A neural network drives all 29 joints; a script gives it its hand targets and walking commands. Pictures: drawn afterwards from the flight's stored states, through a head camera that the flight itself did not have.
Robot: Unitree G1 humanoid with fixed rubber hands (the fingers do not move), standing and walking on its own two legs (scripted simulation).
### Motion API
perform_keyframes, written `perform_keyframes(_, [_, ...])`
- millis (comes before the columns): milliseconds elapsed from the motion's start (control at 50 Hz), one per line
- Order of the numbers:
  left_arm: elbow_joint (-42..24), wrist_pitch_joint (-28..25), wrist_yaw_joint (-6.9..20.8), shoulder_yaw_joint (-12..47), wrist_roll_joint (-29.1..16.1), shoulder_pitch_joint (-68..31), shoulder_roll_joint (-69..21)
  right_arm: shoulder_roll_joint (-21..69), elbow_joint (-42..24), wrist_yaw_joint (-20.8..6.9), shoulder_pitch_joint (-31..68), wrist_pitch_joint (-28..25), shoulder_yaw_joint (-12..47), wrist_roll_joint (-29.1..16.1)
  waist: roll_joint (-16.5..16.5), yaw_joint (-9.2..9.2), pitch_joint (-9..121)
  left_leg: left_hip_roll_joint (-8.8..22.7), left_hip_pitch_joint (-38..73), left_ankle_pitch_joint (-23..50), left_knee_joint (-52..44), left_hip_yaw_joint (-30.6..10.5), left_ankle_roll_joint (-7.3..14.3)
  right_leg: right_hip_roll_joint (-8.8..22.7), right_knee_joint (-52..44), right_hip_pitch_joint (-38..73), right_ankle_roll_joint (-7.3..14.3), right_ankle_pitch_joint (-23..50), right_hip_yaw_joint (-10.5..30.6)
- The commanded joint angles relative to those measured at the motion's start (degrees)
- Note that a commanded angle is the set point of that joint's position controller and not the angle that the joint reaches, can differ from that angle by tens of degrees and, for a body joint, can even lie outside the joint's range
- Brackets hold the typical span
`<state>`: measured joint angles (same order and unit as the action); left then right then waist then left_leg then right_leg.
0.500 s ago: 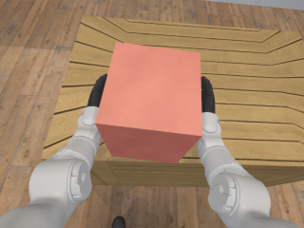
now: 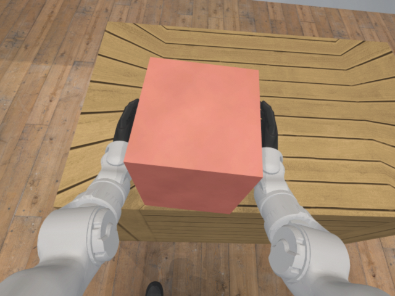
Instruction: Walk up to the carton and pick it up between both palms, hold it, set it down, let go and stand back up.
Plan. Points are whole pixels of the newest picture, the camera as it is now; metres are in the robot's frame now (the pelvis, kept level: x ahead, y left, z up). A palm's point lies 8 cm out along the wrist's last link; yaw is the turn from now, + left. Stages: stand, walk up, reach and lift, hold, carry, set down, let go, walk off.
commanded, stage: reach and lift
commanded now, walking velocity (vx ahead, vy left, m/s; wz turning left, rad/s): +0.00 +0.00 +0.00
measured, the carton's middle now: (195, 145) +0.43 +0.00 +0.00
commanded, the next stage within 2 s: none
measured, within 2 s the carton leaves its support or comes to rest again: leaves its support in 0.68 s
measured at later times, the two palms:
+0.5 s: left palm (125, 137) +0.45 +0.14 +0.00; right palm (266, 142) +0.43 -0.15 +0.02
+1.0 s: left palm (124, 141) +0.43 +0.14 +0.00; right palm (268, 146) +0.41 -0.15 +0.02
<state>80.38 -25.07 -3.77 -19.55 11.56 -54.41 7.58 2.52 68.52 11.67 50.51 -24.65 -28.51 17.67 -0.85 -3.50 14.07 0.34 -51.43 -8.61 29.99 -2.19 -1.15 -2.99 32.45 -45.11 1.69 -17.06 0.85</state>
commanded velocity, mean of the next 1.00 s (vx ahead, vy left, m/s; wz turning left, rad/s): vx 0.00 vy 0.00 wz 0.00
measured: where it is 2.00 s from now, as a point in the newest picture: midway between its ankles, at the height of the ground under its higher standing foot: outside the picture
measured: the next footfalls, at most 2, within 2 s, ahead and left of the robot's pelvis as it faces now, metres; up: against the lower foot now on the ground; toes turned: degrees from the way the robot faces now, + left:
none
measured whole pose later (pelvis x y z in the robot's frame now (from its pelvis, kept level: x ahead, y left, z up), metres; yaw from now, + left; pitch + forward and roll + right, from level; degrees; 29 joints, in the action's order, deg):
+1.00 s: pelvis -0.01 +0.00 +0.00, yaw +0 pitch +29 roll -1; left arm 80.4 -30.9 -4.1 -19.6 11.6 -52.6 7.5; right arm 2.5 72.3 12.4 50.0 -33.2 -28.5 17.7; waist -0.8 -3.2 14.1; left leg 0.8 -51.3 -8.0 30.0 -2.2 -1.4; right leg -3.4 32.4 -45.1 1.7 -16.4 0.7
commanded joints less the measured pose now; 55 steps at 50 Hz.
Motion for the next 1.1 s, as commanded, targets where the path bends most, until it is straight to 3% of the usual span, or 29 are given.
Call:
perform_keyframes(0, [0.94,-5.05,8.80,7.56,7.49,-30.80,-38.17,41.52,2.87,-12.00,23.45,-3.40,13.22,10.12,3.44,0.20,44.24,0.73,34.35,22.45,6.24,5.43,-0.45,3.64,2.29,25.28,-5.20,51.52,-3.39])
perform_keyframes(240, [1.16,-5.42,8.73,8.57,6.72,-30.51,-38.72,41.14,3.67,-11.72,23.89,-4.18,13.74,9.26,3.53,0.53,44.31,0.64,33.90,22.83,6.32,5.69,-0.57,3.05,2.22,24.74,-5.24,51.15,-3.68])
perform_keyframes(340, [-0.78,-7.02,8.31,10.58,5.74,-32.54,-39.91,41.98,2.59,-11.35,24.68,-6.59,15.04,9.43,3.65,0.58,47.36,0.63,35.23,25.83,6.82,5.50,-0.92,3.11,2.28,24.65,-5.62,54.47,-3.97])
perform_keyframes(480, [-3.07,-8.76,7.59,12.27,4.65,-34.99,-40.40,41.48,2.52,-11.58,26.33,-9.87,15.41,10.72,4.66,1.26,49.78,1.56,41.91,32.47,8.34,4.88,-1.49,2.58,0.86,17.79,-5.28,52.45,-5.04])
perform_keyframes(780, [-4.91,-10.16,6.88,14.27,3.39,-35.89,-40.66,39.07,3.60,-12.14,26.68,-13.68,17.26,11.25,4.44,1.08,51.08,1.46,37.94,29.30,6.71,5.45,-1.51,2.10,-0.03,20.91,-4.61,50.25,-4.75])
perform_keyframes(1080, [-7.15,-8.57,6.33,18.48,0.22,-33.77,-42.21,38.02,4.79,-12.03,25.19,-12.69,23.21,8.05,5.01,1.28,53.42,1.30,38.67,30.61,7.61,4.44,-1.97,1.33,0.48,19.44,-4.20,50.15,-4.60])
